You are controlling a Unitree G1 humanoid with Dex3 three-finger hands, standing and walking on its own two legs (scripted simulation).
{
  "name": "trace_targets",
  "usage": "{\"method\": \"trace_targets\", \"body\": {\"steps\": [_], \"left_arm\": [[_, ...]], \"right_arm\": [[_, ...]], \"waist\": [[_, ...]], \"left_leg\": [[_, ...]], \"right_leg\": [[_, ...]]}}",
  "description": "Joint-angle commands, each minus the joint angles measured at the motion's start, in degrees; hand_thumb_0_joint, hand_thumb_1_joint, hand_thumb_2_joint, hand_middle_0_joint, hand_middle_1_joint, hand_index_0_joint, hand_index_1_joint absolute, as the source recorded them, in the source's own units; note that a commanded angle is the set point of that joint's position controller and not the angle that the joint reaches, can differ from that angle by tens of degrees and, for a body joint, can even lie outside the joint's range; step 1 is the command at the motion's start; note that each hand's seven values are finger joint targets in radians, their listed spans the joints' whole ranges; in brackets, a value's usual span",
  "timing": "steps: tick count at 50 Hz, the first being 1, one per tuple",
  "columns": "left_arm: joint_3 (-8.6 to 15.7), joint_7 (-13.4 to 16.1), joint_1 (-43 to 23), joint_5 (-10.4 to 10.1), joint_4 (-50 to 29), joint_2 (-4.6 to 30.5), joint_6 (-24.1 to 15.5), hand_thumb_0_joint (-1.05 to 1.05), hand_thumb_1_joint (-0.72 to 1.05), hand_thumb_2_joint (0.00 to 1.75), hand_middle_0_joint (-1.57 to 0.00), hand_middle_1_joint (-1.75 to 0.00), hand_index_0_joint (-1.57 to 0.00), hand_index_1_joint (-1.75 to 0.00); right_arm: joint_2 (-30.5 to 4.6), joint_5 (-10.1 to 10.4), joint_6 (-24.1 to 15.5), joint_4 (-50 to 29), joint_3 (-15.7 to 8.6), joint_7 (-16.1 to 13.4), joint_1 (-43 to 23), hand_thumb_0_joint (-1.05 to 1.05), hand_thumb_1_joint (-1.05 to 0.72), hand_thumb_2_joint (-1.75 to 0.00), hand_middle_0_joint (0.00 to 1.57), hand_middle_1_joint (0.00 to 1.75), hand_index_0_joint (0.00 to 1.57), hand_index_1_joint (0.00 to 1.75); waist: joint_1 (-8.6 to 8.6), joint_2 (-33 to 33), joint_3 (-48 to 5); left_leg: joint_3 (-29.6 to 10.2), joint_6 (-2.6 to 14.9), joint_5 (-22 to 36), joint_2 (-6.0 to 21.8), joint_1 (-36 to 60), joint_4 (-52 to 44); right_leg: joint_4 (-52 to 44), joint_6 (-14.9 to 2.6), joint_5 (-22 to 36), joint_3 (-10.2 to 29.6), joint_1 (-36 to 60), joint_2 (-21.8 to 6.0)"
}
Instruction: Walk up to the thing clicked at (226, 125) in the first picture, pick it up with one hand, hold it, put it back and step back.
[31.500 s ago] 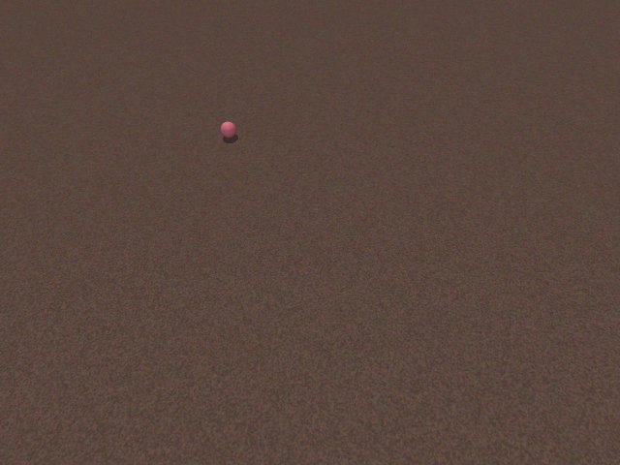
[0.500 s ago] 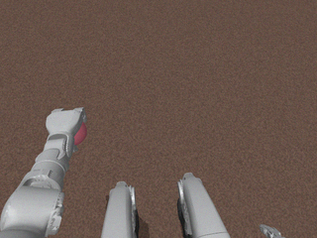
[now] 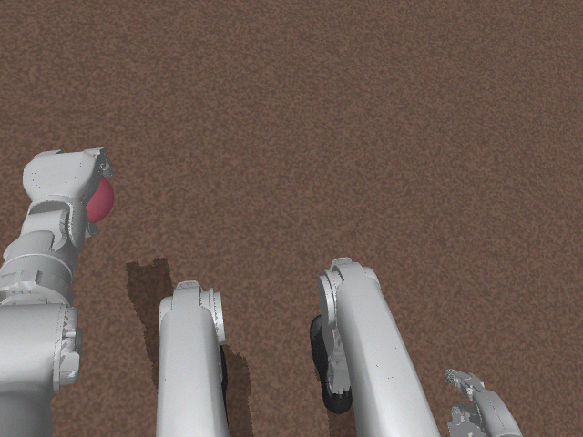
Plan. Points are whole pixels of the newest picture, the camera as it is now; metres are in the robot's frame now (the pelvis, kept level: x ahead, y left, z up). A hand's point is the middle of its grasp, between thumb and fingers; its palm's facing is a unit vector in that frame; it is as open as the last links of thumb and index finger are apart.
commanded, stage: crouch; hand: left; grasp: from above
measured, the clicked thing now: (82, 196) +0.46 +0.27 -0.17
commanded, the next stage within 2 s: lower in 0.72 s
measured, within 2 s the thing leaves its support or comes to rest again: neither
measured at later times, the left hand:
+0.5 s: hand (96, 205) +0.46 +0.27 -0.23, palm faces -0.47 -0.04 -0.88, open 10.5 cm
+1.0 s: hand (103, 207) +0.47 +0.28 -0.28, palm faces -0.49 -0.05 -0.87, open 10.5 cm
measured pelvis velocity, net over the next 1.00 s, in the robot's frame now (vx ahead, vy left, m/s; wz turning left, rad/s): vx -0.01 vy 0.00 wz -0.07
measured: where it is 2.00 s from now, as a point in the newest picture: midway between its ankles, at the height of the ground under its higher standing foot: (274, 393)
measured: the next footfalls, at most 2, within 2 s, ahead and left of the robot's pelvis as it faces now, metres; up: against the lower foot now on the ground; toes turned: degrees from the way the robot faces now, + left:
none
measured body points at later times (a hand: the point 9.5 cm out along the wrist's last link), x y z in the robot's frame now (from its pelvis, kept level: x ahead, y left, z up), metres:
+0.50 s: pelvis -0.01 +0.00 -0.07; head +0.23 +0.05 +0.30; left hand +0.48 +0.27 -0.18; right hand +0.02 -0.28 -0.18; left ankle +0.07 +0.12 -0.40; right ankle +0.09 -0.14 -0.40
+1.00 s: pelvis -0.01 +0.00 -0.10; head +0.25 +0.06 +0.27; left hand +0.49 +0.28 -0.23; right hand +0.02 -0.28 -0.19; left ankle +0.07 +0.12 -0.40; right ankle +0.09 -0.14 -0.40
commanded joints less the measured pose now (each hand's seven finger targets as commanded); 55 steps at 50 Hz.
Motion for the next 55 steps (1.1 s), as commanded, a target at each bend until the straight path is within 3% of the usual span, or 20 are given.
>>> {"method": "trace_targets", "body": {"steps": [1,10,11,13,15,18,23,29,30,32,36,37,40,42,45,50,55], "left_arm": [[2.7,2.8,-22.3,-0.8,-9.9,15.3,0.1,0.00,0.53,1.03,-0.83,-1.05,-0.87,-1.01],[3.9,1.6,-22.0,-1.0,-4.0,19.5,-1.4,0.00,0.54,0.98,-0.82,-1.08,-0.87,-1.02],[4.5,1.5,-21.9,-0.9,-4.2,20.5,-1.7,0.00,0.53,0.97,-0.81,-1.07,-0.87,-1.01],[5.1,1.5,-24.8,-0.4,-6.1,22.3,-2.4,0.00,0.55,0.97,-0.82,-1.07,-0.87,-1.01],[4.4,1.6,-23.8,0.2,-3.4,21.1,-2.9,0.00,0.56,0.98,-0.83,-1.08,-0.88,-1.02],[5.4,2.2,-24.8,0.5,-1.9,23.6,-3.6,0.00,0.55,0.97,-0.82,-1.06,-0.88,-1.00],[5.0,2.7,-26.6,1.6,-0.2,23.8,-4.2,0.00,0.53,0.91,-0.79,-1.04,-0.85,-0.98],[4.9,3.8,-28.5,2.1,0.5,25.3,-4.5,0.00,0.48,0.91,-0.78,-1.00,-0.83,-0.95],[4.5,3.6,-26.6,2.4,3.0,24.1,-4.2,0.00,0.49,0.92,-0.78,-1.01,-0.83,-0.95],[5.0,3.9,-29.2,2.4,-0.1,25.4,-4.4,0.00,0.48,0.93,-0.79,-1.00,-0.84,-0.95],[4.7,3.7,-28.5,2.3,1.2,25.3,-4.0,0.00,0.52,0.96,-0.83,-1.00,-0.86,-0.96],[4.7,3.8,-28.4,2.2,1.5,25.9,-4.0,0.00,0.51,0.95,-0.83,-0.98,-0.86,-0.94],[4.3,3.8,-27.7,2.6,1.8,25.1,-4.0,0.00,0.52,0.98,-0.85,-0.98,-0.87,-0.95],[5.2,3.9,-28.5,2.7,0.3,26.6,-4.1,0.00,0.52,0.96,-0.85,-0.98,-0.88,-0.95],[3.9,3.9,-27.6,2.3,4.1,24.8,-4.2,0.00,0.51,0.97,-0.86,-0.99,-0.88,-0.96],[4.6,4.4,-28.9,2.8,5.7,27.3,-5.2,0.00,0.52,0.93,-0.84,-1.00,-0.88,-0.95],[5.6,6.0,-28.9,3.9,5.5,29.2,-6.7,0.00,0.55,0.96,-0.87,-1.01,-0.90,-0.97]], "right_arm": [[-13.2,-0.5,-0.5,-0.8,-4.3,0.3,12.9,0.00,-0.90,-0.90,0.20,0.30,0.20,0.30],[-12.9,-1.2,0.0,-1.0,-3.1,1.6,12.3,0.00,-0.91,-0.90,0.20,0.30,0.20,0.30],[-13.0,-1.3,0.2,-0.8,-2.9,1.7,12.3,0.00,-0.91,-0.90,0.20,0.30,0.20,0.30],[-13.4,-1.2,0.4,-0.9,-2.9,1.8,12.3,0.00,-0.90,-0.90,0.20,0.30,0.20,0.30],[-13.4,-1.5,0.6,-0.6,-2.6,2.0,12.5,0.00,-0.91,-0.90,0.20,0.30,0.20,0.30],[-13.6,-1.5,0.8,-0.1,-2.1,2.1,12.3,0.00,-0.91,-0.90,0.20,0.30,0.20,0.30],[-14.3,-2.0,0.8,-0.2,-1.6,2.6,12.4,0.00,-0.90,-0.90,0.20,0.30,0.20,0.30],[-14.8,-2.2,0.8,0.2,-0.8,2.5,11.9,0.00,-0.90,-0.90,0.20,0.30,0.20,0.30],[-14.8,-2.3,0.7,0.1,-0.7,2.6,12.5,0.00,-0.90,-0.90,0.20,0.30,0.20,0.30],[-15.0,-2.3,0.7,0.1,-0.3,2.6,12.7,0.00,-0.91,-0.90,0.20,0.30,0.20,0.30],[-15.7,-2.4,0.8,0.0,0.3,2.9,13.6,0.00,-0.91,-0.90,0.20,0.30,0.20,0.30],[-15.7,-2.2,0.8,0.1,0.1,2.8,13.1,0.00,-0.91,-0.90,0.20,0.30,0.20,0.30],[-15.5,-2.4,0.8,-0.1,0.4,2.9,13.4,0.00,-0.91,-0.90,0.20,0.30,0.20,0.30],[-15.8,-2.3,0.9,-0.3,0.5,3.0,13.6,0.00,-0.91,-0.90,0.20,0.30,0.20,0.30],[-15.6,-2.6,0.8,-0.1,1.2,3.2,13.1,0.00,-0.91,-0.90,0.20,0.30,0.20,0.30],[-16.5,-3.2,0.3,-0.1,2.2,3.4,12.9,0.00,-0.91,-0.90,0.20,0.30,0.20,0.30],[-16.8,-3.9,0.3,-0.2,2.8,3.7,12.7,0.00,-0.91,-0.90,0.20,0.30,0.20,0.30]], "waist": [[-1.06,16.0,-41.1],[-2.03,11.9,-36.3],[-1.17,11.8,-37.3],[-1.08,14.2,-39.7],[-1.95,13.4,-38.1],[-1.74,12.7,-36.6],[-2.85,15.1,-35.6],[-2.81,16.7,-34.7],[-3.69,15.6,-33.4],[-3.33,18.5,-35.3],[-4.39,16.9,-34.4],[-3.60,17.9,-34.1],[-4.28,18.3,-34.4],[-3.85,19.2,-34.8],[-5.36,16.1,-31.6],[-5.92,17.8,-29.7],[-5.71,18.3,-33.5]], "left_leg": [[2.7,1.28,16.8,0.4,33.9,-11.4],[4.8,2.41,12.3,0.0,22.0,-5.5],[4.7,2.43,12.7,0.0,22.5,-5.0],[4.8,2.30,13.6,0.2,23.0,-3.8],[4.6,2.27,13.0,0.1,21.6,-3.1],[4.7,2.56,11.4,0.0,18.6,-2.0],[3.9,2.20,10.0,0.1,19.1,-1.2],[3.7,2.15,7.1,0.0,17.4,-0.1],[3.4,2.10,7.3,0.0,17.5,0.1],[3.2,1.79,9.3,0.1,19.0,0.2],[3.0,2.03,10.6,0.1,18.2,1.5],[2.9,1.85,10.3,0.2,18.5,1.2],[2.9,1.80,10.7,0.2,18.3,2.0],[2.7,1.57,11.5,0.1,18.9,1.8],[3.2,2.30,10.9,0.1,15.3,3.7],[2.5,1.93,11.0,0.2,15.1,4.6],[2.6,2.00,12.6,0.2,15.5,6.7]], "right_leg": [[-9.2,-4.73,14.8,-4.4,15.3,0.9],[-6.3,-4.10,13.3,-4.0,17.4,1.7],[-5.7,-4.13,13.5,-4.0,17.0,1.8],[-4.3,-4.29,14.1,-4.1,16.0,1.9],[-3.5,-4.30,13.6,-4.5,14.9,2.1],[-2.8,-4.23,12.4,-4.7,14.2,2.3],[-0.5,-4.68,10.6,-6.0,10.0,2.4],[1.1,-4.86,8.4,-6.6,7.3,2.6],[1.2,-4.69,8.6,-6.8,6.8,2.3],[2.3,-4.79,10.4,-6.9,6.6,2.2],[2.7,-4.50,12.0,-7.2,6.8,2.2],[3.2,-4.78,11.6,-7.1,5.8,2.3],[3.5,-4.69,11.9,-7.5,5.9,2.5],[4.1,-4.73,12.4,-7.5,5.4,2.1],[3.5,-4.37,12.7,-7.5,6.3,2.7],[5.5,-4.50,12.3,-8.1,4.2,2.6],[6.6,-4.23,14.1,-8.5,6.5,3.2]]}}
